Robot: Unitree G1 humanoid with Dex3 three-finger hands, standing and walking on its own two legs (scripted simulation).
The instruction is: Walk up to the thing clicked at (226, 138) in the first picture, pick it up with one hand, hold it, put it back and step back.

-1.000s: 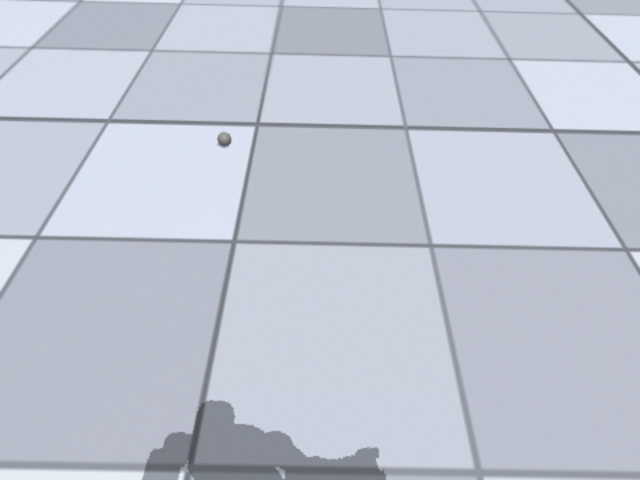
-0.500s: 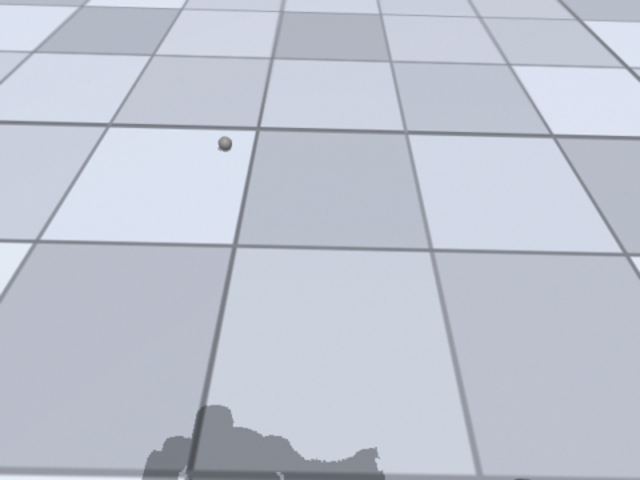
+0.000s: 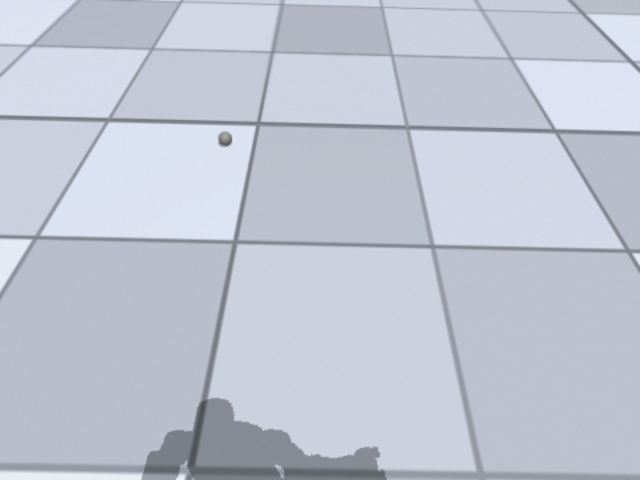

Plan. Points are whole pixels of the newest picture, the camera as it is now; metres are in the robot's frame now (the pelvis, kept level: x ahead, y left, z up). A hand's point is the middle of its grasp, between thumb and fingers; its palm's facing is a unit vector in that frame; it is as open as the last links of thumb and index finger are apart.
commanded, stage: stand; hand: left
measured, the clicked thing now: (225, 138) +1.71 +0.46 -0.75
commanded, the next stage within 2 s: walk up in 0.12 s
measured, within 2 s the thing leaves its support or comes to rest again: neither
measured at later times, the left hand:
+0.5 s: hand out of the picture +0.09 +0.40 -0.18, palm faces +0.10 -0.92 -0.38, open 7.4 cm
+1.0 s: hand (107, 282) +0.46 +0.40 -0.16, palm faces +0.01 -0.94 -0.35, open 7.4 cm
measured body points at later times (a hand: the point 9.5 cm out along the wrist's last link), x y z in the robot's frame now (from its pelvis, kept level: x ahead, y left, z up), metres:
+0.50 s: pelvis +0.10 +0.09 -0.03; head +0.09 +0.12 +0.42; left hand +0.09 +0.44 -0.16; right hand +0.22 -0.25 -0.11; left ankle +0.17 +0.22 -0.75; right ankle +0.00 -0.12 -0.74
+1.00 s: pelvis +0.36 +0.12 -0.03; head +0.39 +0.12 +0.42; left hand +0.46 +0.45 -0.13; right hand +0.38 -0.20 -0.15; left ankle +0.17 +0.22 -0.75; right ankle +0.53 +0.02 -0.75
